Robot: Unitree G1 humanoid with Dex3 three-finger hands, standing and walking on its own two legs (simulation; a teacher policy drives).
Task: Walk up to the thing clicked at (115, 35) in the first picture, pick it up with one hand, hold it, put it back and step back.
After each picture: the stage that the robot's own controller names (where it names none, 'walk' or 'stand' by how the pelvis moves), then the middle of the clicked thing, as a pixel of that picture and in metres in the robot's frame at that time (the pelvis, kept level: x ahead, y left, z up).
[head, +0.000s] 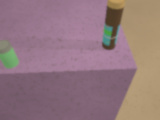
stand; (112, 25) +0.62 -0.13 +0.07
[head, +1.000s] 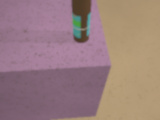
walk; (81, 14) +0.56 +0.03 +0.11
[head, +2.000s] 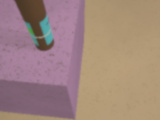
walk; (36, 19) +0.47 +0.16 +0.12
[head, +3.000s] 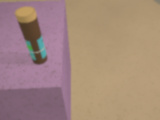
stand; (33, 38) +0.53 +0.21 +0.07
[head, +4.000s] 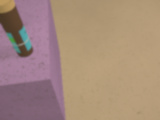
stand; (15, 30) +0.53 +0.25 +0.08
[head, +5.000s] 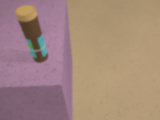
stand; (34, 37) +0.53 +0.22 +0.07
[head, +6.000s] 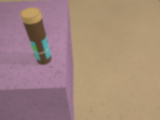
stand; (38, 39) +0.53 +0.20 +0.07
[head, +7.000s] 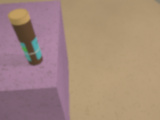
stand; (28, 40) +0.53 +0.24 +0.07
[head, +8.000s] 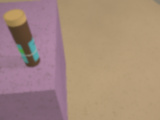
stand; (24, 41) +0.51 +0.24 +0.07
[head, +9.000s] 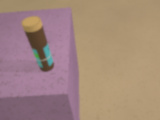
rise first; (40, 46) +0.50 +0.22 +0.07
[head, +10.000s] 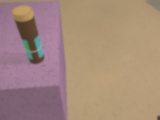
go down; (30, 38) +0.54 +0.21 +0.08
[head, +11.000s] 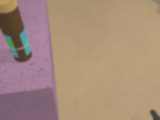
go down; (14, 32) +0.50 +0.21 +0.10
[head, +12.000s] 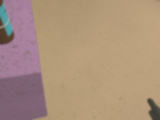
close in; out of the picture +0.52 +0.22 +0.14
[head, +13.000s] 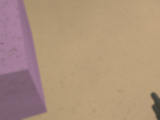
close; out of the picture +0.54 +0.24 +0.15
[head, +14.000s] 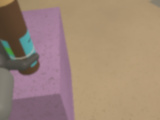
lift; (15, 36) +0.35 +0.18 +0.26
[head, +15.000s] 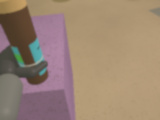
hold; (25, 44) +0.33 +0.17 +0.25
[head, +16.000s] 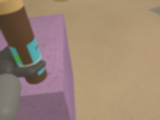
hold; (23, 44) +0.34 +0.17 +0.24
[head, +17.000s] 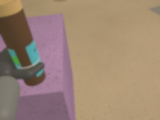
hold; (22, 46) +0.34 +0.17 +0.24
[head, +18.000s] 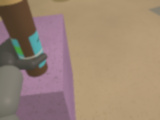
crouch; (25, 37) +0.35 +0.16 +0.26
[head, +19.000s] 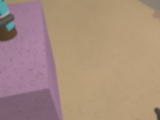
lower; out of the picture +0.49 +0.22 +0.28
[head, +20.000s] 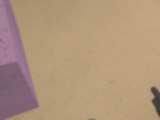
lower; out of the picture +0.57 +0.24 +0.16
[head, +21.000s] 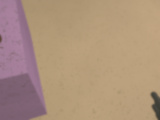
lower; out of the picture +0.53 +0.23 +0.14
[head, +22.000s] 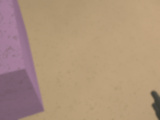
lower; out of the picture +0.54 +0.24 +0.15
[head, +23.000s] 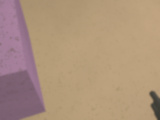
lower; out of the picture +0.54 +0.24 +0.15
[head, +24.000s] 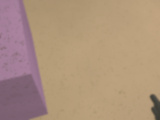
loosen; out of the picture +0.53 +0.24 +0.14
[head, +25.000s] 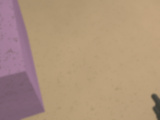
rise; out of the picture +0.53 +0.25 +0.14
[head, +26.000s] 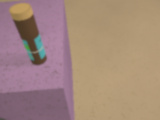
sink last; (31, 37) +0.50 +0.23 +0.11
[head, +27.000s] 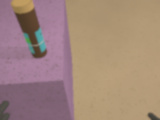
stand; (32, 31) +0.53 +0.23 +0.11
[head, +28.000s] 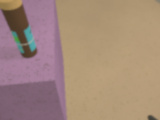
stand; (20, 29) +0.53 +0.24 +0.12
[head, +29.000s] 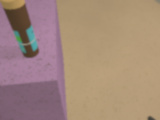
stand; (22, 29) +0.53 +0.23 +0.12
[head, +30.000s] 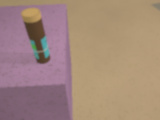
stand; (37, 38) +0.55 +0.21 +0.07
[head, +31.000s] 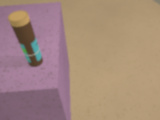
stand; (28, 42) +0.53 +0.24 +0.06
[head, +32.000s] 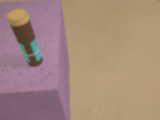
stand; (27, 41) +0.51 +0.23 +0.07
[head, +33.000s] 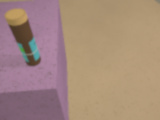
walk; (25, 40) +0.52 +0.24 +0.07
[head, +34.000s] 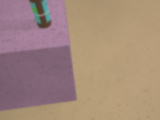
walk; (38, 1) +0.67 +0.21 +0.08
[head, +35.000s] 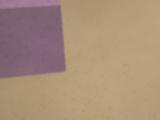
walk; out of the picture +0.98 +0.25 +0.08
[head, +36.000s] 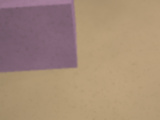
walk; out of the picture +1.18 +0.22 +0.08
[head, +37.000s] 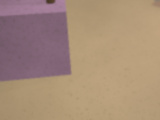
stand; out of the picture +1.14 +0.19 +0.07
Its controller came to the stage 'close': yes
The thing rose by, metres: 0.20
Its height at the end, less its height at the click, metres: +0.00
